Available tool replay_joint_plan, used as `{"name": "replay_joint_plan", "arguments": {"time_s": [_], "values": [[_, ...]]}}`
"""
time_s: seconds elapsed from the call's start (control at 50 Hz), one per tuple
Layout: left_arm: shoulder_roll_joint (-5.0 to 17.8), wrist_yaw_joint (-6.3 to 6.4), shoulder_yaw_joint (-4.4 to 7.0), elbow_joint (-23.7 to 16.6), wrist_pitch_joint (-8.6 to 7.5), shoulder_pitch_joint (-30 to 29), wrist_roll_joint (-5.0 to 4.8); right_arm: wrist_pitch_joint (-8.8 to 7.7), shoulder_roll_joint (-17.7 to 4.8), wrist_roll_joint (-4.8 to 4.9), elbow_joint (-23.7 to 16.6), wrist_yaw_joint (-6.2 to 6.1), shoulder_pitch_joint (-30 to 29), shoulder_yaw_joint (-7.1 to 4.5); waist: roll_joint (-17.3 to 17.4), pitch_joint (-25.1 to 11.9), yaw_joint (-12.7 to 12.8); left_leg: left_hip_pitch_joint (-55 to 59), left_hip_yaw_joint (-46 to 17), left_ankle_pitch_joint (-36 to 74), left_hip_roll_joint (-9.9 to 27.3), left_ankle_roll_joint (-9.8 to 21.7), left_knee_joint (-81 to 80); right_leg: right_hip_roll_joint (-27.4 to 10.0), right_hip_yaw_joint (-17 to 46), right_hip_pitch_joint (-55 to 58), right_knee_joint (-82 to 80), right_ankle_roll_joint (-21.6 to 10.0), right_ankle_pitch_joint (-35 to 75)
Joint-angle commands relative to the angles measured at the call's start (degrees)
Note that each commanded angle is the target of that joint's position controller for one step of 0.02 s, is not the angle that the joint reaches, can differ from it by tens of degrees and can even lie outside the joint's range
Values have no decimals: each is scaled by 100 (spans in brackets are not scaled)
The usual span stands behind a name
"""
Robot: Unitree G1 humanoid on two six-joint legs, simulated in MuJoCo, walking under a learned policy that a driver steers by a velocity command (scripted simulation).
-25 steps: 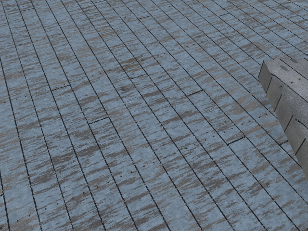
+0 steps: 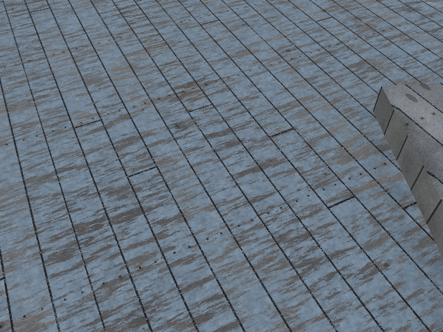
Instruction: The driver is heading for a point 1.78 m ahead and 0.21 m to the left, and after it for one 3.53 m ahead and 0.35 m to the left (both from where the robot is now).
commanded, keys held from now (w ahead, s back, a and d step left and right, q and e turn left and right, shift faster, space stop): no key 0.70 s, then w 0.30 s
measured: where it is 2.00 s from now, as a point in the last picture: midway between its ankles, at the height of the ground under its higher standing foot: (213, 317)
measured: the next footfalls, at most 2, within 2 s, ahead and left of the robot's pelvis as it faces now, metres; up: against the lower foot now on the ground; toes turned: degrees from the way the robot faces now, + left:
right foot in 1.46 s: +0.45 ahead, -0.02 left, +0.00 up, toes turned -4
left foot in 2.00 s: +0.76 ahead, +0.13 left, +0.00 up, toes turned +4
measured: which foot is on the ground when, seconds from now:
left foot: down 0.00-1.00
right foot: down 0.00-1.00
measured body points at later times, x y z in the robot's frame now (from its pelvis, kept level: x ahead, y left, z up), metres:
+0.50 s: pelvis +0.01 +0.00 +0.00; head +0.01 +0.00 +0.45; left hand -0.03 +0.22 -0.16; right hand -0.02 -0.22 -0.16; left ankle +0.02 +0.12 -0.74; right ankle -0.03 -0.11 -0.74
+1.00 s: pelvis +0.06 +0.03 -0.01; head +0.06 +0.05 +0.44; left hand -0.03 +0.25 -0.17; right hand +0.07 -0.21 -0.16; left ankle +0.06 +0.11 -0.75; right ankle -0.03 -0.10 -0.74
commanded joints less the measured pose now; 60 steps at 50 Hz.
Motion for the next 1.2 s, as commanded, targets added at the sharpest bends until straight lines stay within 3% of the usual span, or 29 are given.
{"name": "replay_joint_plan", "arguments": {"time_s": [0.02,0.7,0.74,0.78,0.82,0.86,0.9,0.94,0.98,1.0,1.02,1.04,1.06,1.08,1.12,1.2], "values": [[447,18,70,-30,-19,447,1,-18,-452,0,-28,-18,379,-69,-15,275,-2,202,-452,582,499,190,-286,-618,474,-537,-445,-166,818],[244,39,111,-33,-46,699,7,-25,-261,1,42,-41,556,-106,-29,354,-1,210,-426,636,493,187,-245,-631,437,-513,-413,-161,884],[264,34,127,-24,-34,757,28,-11,-244,-16,34,-33,551,-107,-73,308,21,183,-354,-254,348,209,-229,-537,457,-552,-559,-217,-189],[497,19,235,-76,16,806,34,13,-298,-44,-75,0,476,-155,-348,511,76,-237,-104,-1580,21,320,256,-535,711,-748,-651,-458,-1925],[660,1,328,-76,40,1124,33,-14,-139,-124,-292,68,222,-137,-742,907,276,-1103,194,-1946,-212,334,1062,-1056,1576,-693,-1098,-841,-3218],[740,-7,400,-70,7,1262,40,-133,-71,-190,-559,129,-78,-121,-910,1225,356,-1674,413,-1422,11,348,1830,-1719,2332,-650,-1483,-1214,-3311],[782,-36,441,-137,-76,1145,95,-277,-175,-155,-740,188,-163,-164,-778,1207,272,-1825,348,-1488,187,396,1916,-1808,2285,-513,-1417,-1293,-2552],[789,-56,469,-221,-151,880,56,-393,-156,-77,-755,245,151,-199,-702,1069,8,-1061,484,-1210,132,447,1158,-1564,1755,-728,-1094,-1135,-1873],[655,-80,447,-396,-222,427,16,-459,-177,-3,-337,228,1389,-292,-308,766,-568,1122,468,-700,-124,451,174,-975,982,-1865,-171,-812,-1192],[303,-136,341,-575,-305,218,-4,-510,-652,-76,-213,168,2118,-432,885,501,-887,1950,-1276,-1753,968,645,-840,-277,53,-2587,1605,-528,-751],[220,-196,330,-791,-351,250,75,-440,-1191,-13,-9,186,2790,-578,1848,294,-873,2255,-3366,-2615,2069,1079,-1548,158,-533,-3444,3167,-375,-1518],[512,-240,392,-791,-340,140,232,-382,-845,-45,-130,177,2224,-492,874,720,-483,1619,-3355,-2831,2159,1130,-1540,-252,-248,-3600,4045,-440,-1317],[348,-298,361,-798,-372,47,216,-406,-697,-60,-368,201,1626,-439,334,953,-273,1126,-2844,-2487,1982,1092,-1579,-469,-130,-3573,4244,-454,-734],[240,-343,338,-774,-419,41,150,-450,-635,-74,-506,203,1257,-409,160,926,-113,924,-2292,-1745,1743,1041,-1644,-605,-115,-3398,4187,-416,-274],[317,-408,386,-766,-382,57,164,-546,-439,-54,-518,175,1189,-317,200,700,19,977,-1466,-523,1387,926,-1677,-702,-264,-3227,3983,-309,154],[330,-426,426,-949,-252,-407,140,-624,-358,-30,-262,136,1813,-216,433,494,-12,1446,-562,2197,1135,852,-1337,-548,-670,-3574,3775,-180,406]]}}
